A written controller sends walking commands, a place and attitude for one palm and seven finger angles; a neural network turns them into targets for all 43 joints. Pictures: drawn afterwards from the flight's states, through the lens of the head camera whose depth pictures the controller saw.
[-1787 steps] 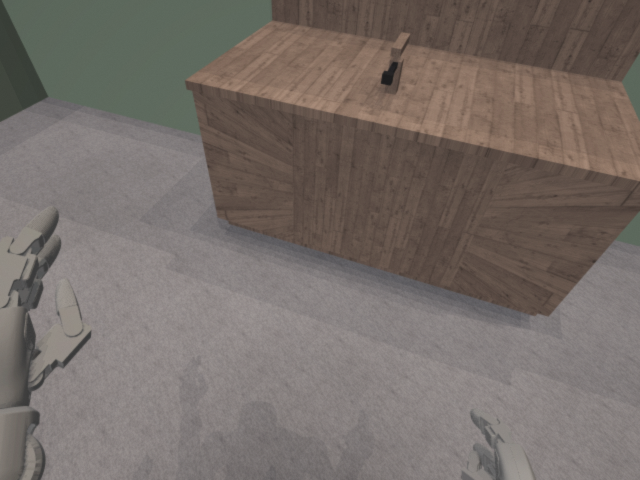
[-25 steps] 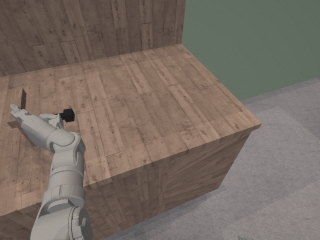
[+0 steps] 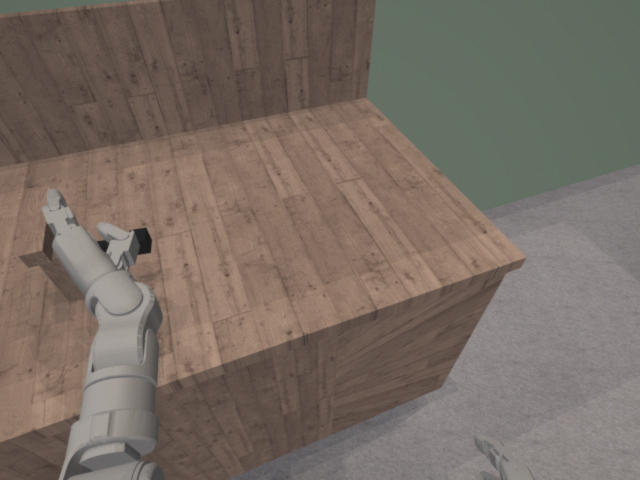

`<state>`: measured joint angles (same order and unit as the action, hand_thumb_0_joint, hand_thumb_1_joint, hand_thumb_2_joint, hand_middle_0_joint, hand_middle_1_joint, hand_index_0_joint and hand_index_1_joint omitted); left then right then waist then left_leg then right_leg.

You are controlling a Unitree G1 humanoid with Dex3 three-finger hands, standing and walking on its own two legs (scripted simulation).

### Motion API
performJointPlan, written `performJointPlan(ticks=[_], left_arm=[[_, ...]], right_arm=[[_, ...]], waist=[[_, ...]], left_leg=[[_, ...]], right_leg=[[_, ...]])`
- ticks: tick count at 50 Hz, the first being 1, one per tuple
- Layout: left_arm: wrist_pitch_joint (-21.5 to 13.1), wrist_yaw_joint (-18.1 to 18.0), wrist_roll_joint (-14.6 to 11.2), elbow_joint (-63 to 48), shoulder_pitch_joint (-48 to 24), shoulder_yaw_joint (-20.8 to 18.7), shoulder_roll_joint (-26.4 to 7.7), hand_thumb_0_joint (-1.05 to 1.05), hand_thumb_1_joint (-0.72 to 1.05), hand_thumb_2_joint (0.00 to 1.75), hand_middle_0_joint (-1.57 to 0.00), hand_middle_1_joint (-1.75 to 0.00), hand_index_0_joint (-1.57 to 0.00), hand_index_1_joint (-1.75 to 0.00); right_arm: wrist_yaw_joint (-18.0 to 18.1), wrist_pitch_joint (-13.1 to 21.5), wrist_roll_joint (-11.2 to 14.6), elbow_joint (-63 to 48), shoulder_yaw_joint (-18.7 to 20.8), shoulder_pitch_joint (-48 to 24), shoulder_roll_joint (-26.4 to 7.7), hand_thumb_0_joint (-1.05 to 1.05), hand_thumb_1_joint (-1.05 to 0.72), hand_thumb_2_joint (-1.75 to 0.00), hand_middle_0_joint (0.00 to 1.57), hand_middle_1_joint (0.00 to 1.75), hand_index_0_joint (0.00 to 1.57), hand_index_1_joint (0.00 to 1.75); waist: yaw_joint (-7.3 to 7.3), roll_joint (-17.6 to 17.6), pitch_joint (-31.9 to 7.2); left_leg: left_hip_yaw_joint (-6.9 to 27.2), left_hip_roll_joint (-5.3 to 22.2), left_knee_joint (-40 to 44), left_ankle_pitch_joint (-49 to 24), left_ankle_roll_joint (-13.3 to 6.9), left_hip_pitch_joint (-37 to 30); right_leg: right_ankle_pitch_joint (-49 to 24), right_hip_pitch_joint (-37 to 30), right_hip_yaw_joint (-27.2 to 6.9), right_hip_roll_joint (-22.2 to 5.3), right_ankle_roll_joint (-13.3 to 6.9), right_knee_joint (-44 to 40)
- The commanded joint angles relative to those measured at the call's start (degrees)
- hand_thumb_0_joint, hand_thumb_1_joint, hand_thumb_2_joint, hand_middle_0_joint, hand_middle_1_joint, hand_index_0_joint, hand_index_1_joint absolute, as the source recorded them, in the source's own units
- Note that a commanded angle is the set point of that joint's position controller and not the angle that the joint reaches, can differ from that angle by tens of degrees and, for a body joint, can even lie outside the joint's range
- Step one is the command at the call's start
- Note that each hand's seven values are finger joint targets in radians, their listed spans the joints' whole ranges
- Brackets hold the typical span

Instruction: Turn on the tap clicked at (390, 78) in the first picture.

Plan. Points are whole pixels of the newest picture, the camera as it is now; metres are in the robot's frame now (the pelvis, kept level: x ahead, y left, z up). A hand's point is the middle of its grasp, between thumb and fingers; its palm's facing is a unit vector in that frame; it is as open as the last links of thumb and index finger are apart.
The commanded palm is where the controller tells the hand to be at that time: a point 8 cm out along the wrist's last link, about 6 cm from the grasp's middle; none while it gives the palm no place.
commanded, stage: draw the hand back beside the body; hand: left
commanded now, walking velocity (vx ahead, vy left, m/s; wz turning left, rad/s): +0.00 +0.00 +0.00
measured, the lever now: (140, 241) +0.44 +0.30 +0.04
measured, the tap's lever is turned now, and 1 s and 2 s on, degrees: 82 82 82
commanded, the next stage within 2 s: step back with the hand held close in 1.36 s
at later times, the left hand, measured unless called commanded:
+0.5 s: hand (95, 294) +0.26 +0.24 +0.16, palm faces +0.35 -0.90 -0.26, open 7.6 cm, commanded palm +0.22 +0.28 +0.16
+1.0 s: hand (67, 332) +0.22 +0.24 +0.17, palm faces +0.34 -0.89 -0.31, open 7.4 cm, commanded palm +0.17 +0.28 +0.19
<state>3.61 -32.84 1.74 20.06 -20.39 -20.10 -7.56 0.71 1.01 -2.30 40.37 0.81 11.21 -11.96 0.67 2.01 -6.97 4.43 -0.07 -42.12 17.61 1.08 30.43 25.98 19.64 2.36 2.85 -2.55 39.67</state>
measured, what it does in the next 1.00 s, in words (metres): stands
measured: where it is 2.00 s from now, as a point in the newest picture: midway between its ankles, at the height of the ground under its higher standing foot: outside the picture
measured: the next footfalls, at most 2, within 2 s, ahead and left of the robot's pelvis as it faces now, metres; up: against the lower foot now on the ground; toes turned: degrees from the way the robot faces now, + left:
none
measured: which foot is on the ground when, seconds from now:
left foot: down 0.00-1.00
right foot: down 0.00-1.00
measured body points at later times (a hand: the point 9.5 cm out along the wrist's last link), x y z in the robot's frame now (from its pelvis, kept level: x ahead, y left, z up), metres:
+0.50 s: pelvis -0.02 +0.01 +0.02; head -0.04 -0.01 +0.47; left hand +0.24 +0.29 +0.18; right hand +0.16 -0.22 -0.06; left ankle +0.04 +0.13 -0.71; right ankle -0.06 -0.09 -0.71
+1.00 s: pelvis +0.00 +0.01 +0.03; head -0.03 +0.00 +0.47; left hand +0.19 +0.29 +0.19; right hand +0.19 -0.21 -0.05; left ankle +0.04 +0.13 -0.71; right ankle -0.06 -0.09 -0.71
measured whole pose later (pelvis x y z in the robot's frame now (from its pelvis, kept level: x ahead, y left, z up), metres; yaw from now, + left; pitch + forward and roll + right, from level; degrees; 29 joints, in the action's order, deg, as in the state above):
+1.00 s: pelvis +0.00 +0.01 +0.03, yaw -1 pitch -4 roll -1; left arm -4.9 -5.0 -4.8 -17.7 20.7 -12.8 -18.7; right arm 3.5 5.4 -0.1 36.3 -2.3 9.7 -13.0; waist -3.7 2.8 0.5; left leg 2.4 -0.2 -27.4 11.9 0.1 11.1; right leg 18.4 0.2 0.2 2.0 -1.5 23.0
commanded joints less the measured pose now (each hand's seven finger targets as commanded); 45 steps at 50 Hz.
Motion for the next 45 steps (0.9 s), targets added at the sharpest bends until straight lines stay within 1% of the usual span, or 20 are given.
performJointPlan(ticks=[1, 3, 4, 5, 7, 8, 10, 13, 14, 16, 18, 22, 26, 27, 28, 29, 33, 39, 42, 45], left_arm=[[-6.5, 12.9, -1.1, -21.3, -12.3, 3.5, -15.7, 0.0, 0.9, 0.9, -0.16, -0.17, -0.16, -0.17], [-3.6, 18.4, -5.4, -15.9, -0.6, 0.5, -16.5, 0.0, 0.9, 0.9, -0.16, -0.18, -0.16, -0.18], [-1.4, 19.6, -8.1, -16.0, 0.9, 0.7, -15.1, 0.0, 0.9, 0.9, -0.16, -0.18, -0.16, -0.18], [-2.5, 21.1, -5.0, -6.9, 12.0, -3.2, -26.3, 0.0, 0.9, 0.9, -0.16, -0.18, -0.16, -0.18], [-3.8, 24.2, -6.6, -10.5, 13.0, -1.5, -24.6, 0.0, 0.9, 0.9, -0.16, -0.19, -0.16, -0.19], [-5.0, 25.4, -6.7, -15.0, 10.8, -0.4, -24.7, 0.0, 0.9, 0.9, -0.16, -0.19, -0.16, -0.19], [-7.2, 26.2, -6.9, -23.5, 5.1, 1.1, -25.9, 0.0, 0.9, 0.9, -0.17, -0.2, -0.17, -0.2], [-10.7, 25.8, -6.4, -35.5, -5.0, 2.9, -27.0, 0.0, 0.9, 0.9, -0.17, -0.21, -0.17, -0.21], [-11.5, 25.4, -6.1, -36.1, -4.5, 2.8, -26.7, 0.0, 0.9, 0.9, -0.17, -0.21, -0.17, -0.21], [-12.3, 25.1, -6.1, -35.3, -1.6, 5.5, -23.4, 0.0, 0.9, 0.9, -0.17, -0.22, -0.17, -0.22], [-12.8, 25.0, -5.9, -32.9, 0.8, 5.6, -22.5, 0.0, 0.9, 0.9, -0.17, -0.22, -0.17, -0.22], [-13.0, 25.8, -6.3, -27.0, 11.1, 5.2, -20.5, 0.0, 0.9, 0.9, -0.18, -0.23, -0.18, -0.23], [-13.2, 27.3, -7.0, -29.4, 16.2, 3.8, -21.3, 0.0, 0.9, 0.9, -0.18, -0.25, -0.18, -0.25], [-13.4, 27.3, -6.9, -31.5, 15.9, 2.3, -22.7, 0.0, 0.9, 0.9, -0.18, -0.25, -0.18, -0.25], [-13.5, 27.3, -6.8, -33.2, 17.1, 0.7, -24.0, 0.0, 0.9, 0.9, -0.18, -0.25, -0.18, -0.25], [-13.8, 27.4, -6.9, -35.6, 17.3, 1.3, -23.4, 0.0, 0.9, 0.9, -0.19, -0.26, -0.19, -0.26], [-13.8, 27.3, -6.7, -41.5, 18.0, -0.7, -25.0, 0.0, 0.9, 0.9, -0.19, -0.27, -0.19, -0.27], [-12.9, 27.4, -6.6, -43.1, 23.8, 2.8, -20.2, 0.0, 0.9, 0.9, -0.19, -0.29, -0.19, -0.29], [-12.6, 27.5, -6.8, -45.6, 27.8, 2.4, -20.4, 0.0, 0.9, 0.9, -0.2, -0.29, -0.2, -0.29], [-12.7, 27.4, -6.6, -49.8, 30.0, 1.5, -21.0, 0.0, 0.9, 0.9, -0.2, -0.3, -0.2, -0.3]], right_arm=[[2.5, 1.6, 1.8, -10.3, 1.4, -3.4, -7.6, 0.0, -0.9, -0.9, 0.2, 0.3, 0.2, 0.3], [3.3, 0.7, 3.0, -11.5, 1.0, -4.7, -8.2, 0.0, -0.9, -0.9, 0.2, 0.3, 0.2, 0.3], [3.9, 0.4, 3.7, -12.5, 0.5, -5.7, -8.0, 0.0, -0.9, -0.9, 0.2, 0.3, 0.2, 0.3], [3.0, -0.3, 3.4, -11.9, 1.4, -0.7, -8.4, 0.0, -0.9, -0.9, 0.2, 0.3, 0.2, 0.3], [2.9, -1.3, 4.2, -14.1, 0.9, -2.7, -8.4, 0.0, -0.9, -0.9, 0.2, 0.3, 0.2, 0.3], [3.0, -1.0, 4.4, -14.9, 0.9, -4.1, -8.4, 0.0, -0.9, -0.9, 0.2, 0.3, 0.2, 0.3], [3.2, 0.3, 4.5, -15.9, 0.3, -5.6, -8.2, 0.0, -0.9, -0.9, 0.2, 0.3, 0.2, 0.3], [3.8, 3.5, 4.3, -15.3, -0.4, -7.6, -7.9, 0.0, -0.9, -0.9, 0.2, 0.3, 0.2, 0.3], [4.0, 4.6, 3.9, -15.0, -0.3, -7.0, -8.2, 0.0, -0.9, -0.9, 0.2, 0.3, 0.2, 0.3], [4.1, 6.4, 3.9, -14.0, -0.4, -7.0, -8.1, 0.0, -0.9, -0.9, 0.2, 0.3, 0.2, 0.3], [4.2, 7.2, 3.8, -12.8, -0.5, -7.3, -8.1, 0.0, -0.9, -0.9, 0.2, 0.3, 0.2, 0.3], [4.0, 6.9, 3.8, -12.1, -0.1, -7.3, -8.2, 0.0, -0.9, -0.9, 0.2, 0.3, 0.2, 0.3], [3.9, 5.9, 3.8, -13.3, -0.7, -9.0, -7.6, 0.0, -0.9, -0.9, 0.2, 0.3, 0.2, 0.3], [3.8, 5.9, 3.7, -13.5, -0.8, -9.1, -7.5, 0.0, -0.9, -0.9, 0.2, 0.3, 0.2, 0.3], [3.9, 5.9, 3.5, -13.4, -0.9, -9.4, -7.5, 0.0, -0.9, -0.9, 0.2, 0.3, 0.2, 0.3], [3.8, 6.0, 3.4, -13.9, -1.1, -9.4, -7.1, 0.0, -0.9, -0.9, 0.2, 0.3, 0.2, 0.3], [3.8, 6.7, 2.9, -14.1, -1.6, -10.6, -6.7, 0.0, -0.9, -0.9, 0.2, 0.3, 0.2, 0.3], [3.7, 7.3, 2.7, -13.7, -1.3, -10.2, -6.9, 0.0, -0.9, -0.9, 0.2, 0.3, 0.2, 0.3], [3.5, 7.6, 2.6, -14.0, -1.0, -10.3, -7.2, 0.0, -0.9, -0.9, 0.2, 0.3, 0.2, 0.3], [3.3, 7.6, 2.6, -14.1, -1.0, -10.4, -6.9, 0.0, -0.9, -0.9, 0.2, 0.3, 0.2, 0.3]], waist=[[-1.1, 0.3, -16.9], [-3.01, -2.6, -11.5], [-3.53, -4.3, -9.1], [-2.53, -7.8, -3.3], [-2.36, -9.3, -0.2], [-2.8, -3.7, -1.0], [-1.91, 1.7, -0.2], [-1.06, 8.0, -1.6], [-1.17, 8.4, -2.6], [-0.94, 6.3, -1.9], [-1.01, 4.1, -0.9], [-2.1, -3.8, 0.6], [-3.19, -0.8, 3.0], [-3.38, -0.4, 2.2], [-3.88, 2.3, 2.0], [-3.79, 3.1, 1.7], [-3.94, 3.7, 2.5], [-3.63, 3.0, 2.7], [-4.01, -1.9, 1.5], [-4.25, 0.6, 0.9]], left_leg=[[-3.1, -0.1, 2.4, -25.6, -3.0, -19.3], [-3.4, -0.2, 4.7, -21.5, -3.0, -16.1], [-3.8, -0.2, 5.8, -19.0, -3.0, -15.2], [-4.2, 0.7, 7.5, -14.1, -3.3, -15.7], [-4.1, 0.7, 9.2, -11.9, -3.5, -14.7], [-4.5, 0.3, 10.0, -12.4, -3.4, -17.2], [-4.1, 0.4, 11.4, -10.9, -3.4, -21.2], [-2.8, 0.4, 13.3, -10.3, -3.2, -27.5], [-2.2, 0.3, 13.6, -10.5, -3.2, -29.2], [-1.5, 0.4, 14.8, -9.0, -3.1, -30.3], [-1.3, 0.2, 15.9, -6.8, -3.2, -30.1], [-1.4, 0.5, 16.8, -4.7, -3.4, -27.3], [-2.0, 0.5, 17.7, -4.4, -3.2, -25.9], [-1.9, 0.7, 17.8, -5.2, -3.1, -26.2], [-1.8, 0.5, 18.1, -5.8, -2.9, -26.3], [-2.0, 0.6, 18.0, -6.5, -2.8, -26.8], [-2.1, 0.8, 17.8, -8.8, -2.8, -28.1], [-2.1, 1.0, 17.4, -10.7, -3.0, -30.0], [-1.9, 1.1, 17.1, -12.9, -3.3, -29.8], [-1.9, 1.2, 16.8, -14.2, -3.2, -30.2]], right_leg=[[-38.3, -3.9, -1.2, -1.2, 0.6, -5.0], [-37.5, -6.0, -1.0, -1.2, 0.9, -7.1], [-36.6, -6.5, -0.9, -1.4, 1.4, -8.7], [-36.7, -6.0, -2.5, -2.9, 2.6, -11.2], [-34.1, -7.0, -2.3, -2.9, 2.4, -12.8], [-32.5, -7.5, -2.3, -2.9, 1.7, -13.6], [-26.3, -5.2, -2.4, -2.4, 1.3, -16.3], [-21.2, -2.9, -2.3, -1.7, 0.5, -18.7], [-20.7, -2.8, -1.8, -1.4, 0.2, -18.6], [-18.6, -2.6, -1.4, -1.4, 0.2, -18.9], [-16.5, -2.9, -1.4, -1.5, 0.4, -19.8], [-14.1, -5.3, -1.2, -1.7, 0.8, -20.2], [-13.9, -6.5, -1.6, -2.0, 0.7, -21.3], [-14.4, -7.1, -1.6, -2.1, 0.6, -21.4], [-15.0, -7.8, -1.7, -2.1, 0.4, -21.5], [-15.7, -8.1, -1.6, -2.1, 0.3, -21.5], [-17.4, -8.0, -1.6, -2.1, 0.3, -22.7], [-19.1, -8.1, -1.4, -2.1, 0.3, -22.2], [-21.7, -9.3, -1.3, -2.4, 0.8, -21.5], [-23.0, -9.8, -1.4, -2.6, 0.6, -21.1]])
